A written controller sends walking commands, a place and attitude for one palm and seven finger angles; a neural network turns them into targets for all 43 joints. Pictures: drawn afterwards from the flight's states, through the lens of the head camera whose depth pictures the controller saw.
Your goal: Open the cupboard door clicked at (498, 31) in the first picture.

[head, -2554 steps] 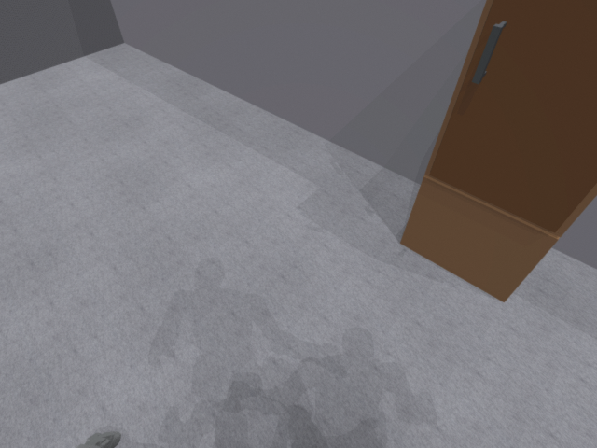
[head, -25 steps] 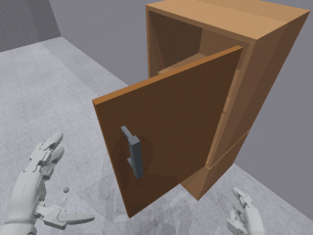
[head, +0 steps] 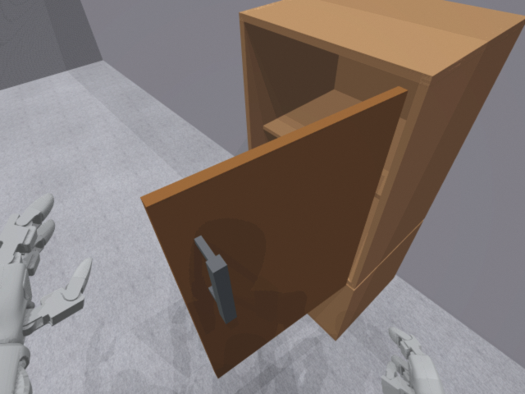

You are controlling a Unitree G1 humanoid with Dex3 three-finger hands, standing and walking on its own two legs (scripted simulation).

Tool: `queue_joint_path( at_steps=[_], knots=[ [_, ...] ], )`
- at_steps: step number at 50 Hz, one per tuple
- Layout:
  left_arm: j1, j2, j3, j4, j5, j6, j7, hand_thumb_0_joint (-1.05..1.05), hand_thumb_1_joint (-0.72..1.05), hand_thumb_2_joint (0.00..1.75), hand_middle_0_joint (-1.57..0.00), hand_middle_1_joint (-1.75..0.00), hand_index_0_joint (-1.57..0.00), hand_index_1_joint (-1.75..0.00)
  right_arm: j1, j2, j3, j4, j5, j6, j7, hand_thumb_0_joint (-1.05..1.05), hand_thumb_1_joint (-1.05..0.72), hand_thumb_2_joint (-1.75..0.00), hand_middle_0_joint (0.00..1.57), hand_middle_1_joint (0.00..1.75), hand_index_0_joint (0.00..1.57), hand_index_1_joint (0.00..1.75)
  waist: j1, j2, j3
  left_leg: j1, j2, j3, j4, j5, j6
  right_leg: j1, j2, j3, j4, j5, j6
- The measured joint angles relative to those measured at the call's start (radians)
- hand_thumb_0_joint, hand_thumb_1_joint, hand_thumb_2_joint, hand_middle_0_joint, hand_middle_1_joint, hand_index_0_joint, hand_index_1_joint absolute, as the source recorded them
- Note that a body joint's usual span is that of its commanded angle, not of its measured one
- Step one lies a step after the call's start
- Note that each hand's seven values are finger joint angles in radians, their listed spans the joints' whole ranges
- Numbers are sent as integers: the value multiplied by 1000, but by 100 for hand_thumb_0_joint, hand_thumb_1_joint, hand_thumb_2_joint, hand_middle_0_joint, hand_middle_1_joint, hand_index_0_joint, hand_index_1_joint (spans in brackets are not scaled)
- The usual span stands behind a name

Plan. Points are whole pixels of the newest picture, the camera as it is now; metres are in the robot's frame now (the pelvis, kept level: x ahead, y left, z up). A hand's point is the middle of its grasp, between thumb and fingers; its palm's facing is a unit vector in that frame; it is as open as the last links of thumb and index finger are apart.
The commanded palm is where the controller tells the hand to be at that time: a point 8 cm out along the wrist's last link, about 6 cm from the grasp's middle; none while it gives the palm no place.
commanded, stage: draw the hand back to the body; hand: left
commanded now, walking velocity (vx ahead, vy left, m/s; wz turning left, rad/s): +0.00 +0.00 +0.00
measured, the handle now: (215, 281) +0.24 +0.10 +0.09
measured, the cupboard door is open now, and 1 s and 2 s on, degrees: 83 83 83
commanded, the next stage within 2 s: step back with the hand held close in 0.42 s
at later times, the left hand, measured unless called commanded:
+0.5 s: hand (68, 288) +0.18 +0.25 +0.16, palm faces +0.44 -0.80 -0.40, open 7.4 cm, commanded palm +0.13 +0.29 +0.17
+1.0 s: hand (22, 323) +0.14 +0.27 +0.16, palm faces +0.35 -0.79 -0.51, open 7.4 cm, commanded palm +0.08 +0.31 +0.17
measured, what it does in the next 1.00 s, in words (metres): shifts its weight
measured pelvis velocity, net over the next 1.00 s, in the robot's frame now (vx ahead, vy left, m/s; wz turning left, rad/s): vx -0.07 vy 0.02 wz -0.02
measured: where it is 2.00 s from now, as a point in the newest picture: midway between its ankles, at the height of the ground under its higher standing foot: outside the picture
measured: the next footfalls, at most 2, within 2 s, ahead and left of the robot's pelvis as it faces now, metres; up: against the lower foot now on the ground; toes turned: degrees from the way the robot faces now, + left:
left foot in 1.34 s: -0.05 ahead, +0.13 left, +0.00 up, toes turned +2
right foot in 1.78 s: -0.30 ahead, -0.05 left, +0.00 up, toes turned -1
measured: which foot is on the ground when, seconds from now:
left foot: down 0.00-1.00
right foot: down 0.00-1.00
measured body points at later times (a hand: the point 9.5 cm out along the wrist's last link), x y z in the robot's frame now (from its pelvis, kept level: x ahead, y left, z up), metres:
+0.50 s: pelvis -0.01 -0.01 +0.00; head -0.02 -0.04 +0.45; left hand +0.15 +0.29 +0.18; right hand +0.18 -0.23 -0.09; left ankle -0.01 +0.10 -0.74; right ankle -0.05 -0.11 -0.74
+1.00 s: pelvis -0.07 +0.02 -0.01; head -0.05 +0.02 +0.44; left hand +0.11 +0.31 +0.18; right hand +0.11 -0.23 -0.08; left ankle -0.01 +0.10 -0.74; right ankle -0.05 -0.11 -0.74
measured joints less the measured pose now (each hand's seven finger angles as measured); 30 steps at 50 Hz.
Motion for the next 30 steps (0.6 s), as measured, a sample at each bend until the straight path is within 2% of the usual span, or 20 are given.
queue_joint_path(
  at_steps=[7, 12, 17, 30],
  knots=[
    [-37, 11, 47, 35, -11, -4, 0, 1, 75, 84, -20, -30, -20, -30, -4, -11, -15, 7, 4, 22, 6, 1, -90, -89, 20, 30, 20, 30, -5, 7, 0, 11, 5, 0, -17, 6, -5, 11, 6, 1, -17, 7, -5],
    [-29, -11, 29, 53, -15, 1, -8, 1, 84, 88, -21, -30, -20, -30, -4, -14, -21, 5, 6, 35, 7, 1, -90, -89, 20, 30, 20, 30, -7, 8, 8, 13, 9, -1, -25, 14, -8, 11, 10, 0, -23, 13, -9],
    [-20, -10, 11, 41, -12, 1, -9, 1, 88, 89, -21, -30, -21, -30, 3, -13, -20, 14, 6, 26, 0, 1, -90, -89, 20, 30, 20, 30, -4, 4, 10, 13, 14, -6, -24, 16, -13, 15, 15, -5, -28, 17, -14],
    [-44, 0, 44, 66, -13, -32, -14, 1, 89, 90, -21, -30, -21, -30, -11, -6, -18, 13, 9, 30, 4, 1, -90, -89, 20, 30, 20, 30, -10, 22, 7, 1, 24, -17, -15, 26, -17, 15, 26, -15, -39, 34, -18]
  ],
)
